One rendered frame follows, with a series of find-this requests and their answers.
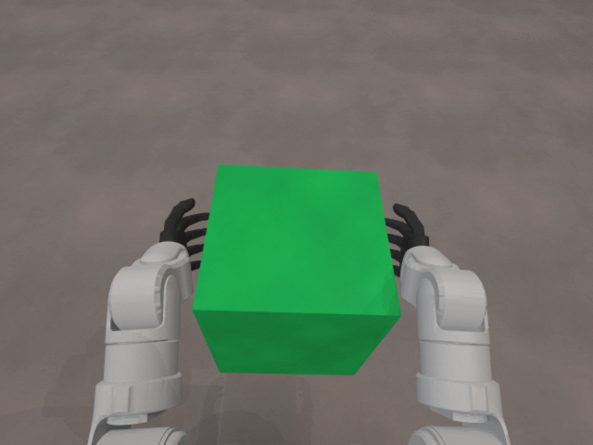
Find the right robot forearm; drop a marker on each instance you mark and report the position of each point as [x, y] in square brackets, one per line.
[455, 378]

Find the left robot forearm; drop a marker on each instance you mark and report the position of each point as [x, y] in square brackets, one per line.
[141, 378]

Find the left robot upper arm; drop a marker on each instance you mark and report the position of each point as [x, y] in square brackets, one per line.
[146, 436]

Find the right robot upper arm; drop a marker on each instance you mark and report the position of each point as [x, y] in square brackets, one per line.
[454, 435]

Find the robot left hand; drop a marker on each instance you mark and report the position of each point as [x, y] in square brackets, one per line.
[176, 224]

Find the robot right hand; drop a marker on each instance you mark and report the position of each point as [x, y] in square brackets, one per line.
[412, 231]

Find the carton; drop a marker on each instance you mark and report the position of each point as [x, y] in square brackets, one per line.
[296, 275]

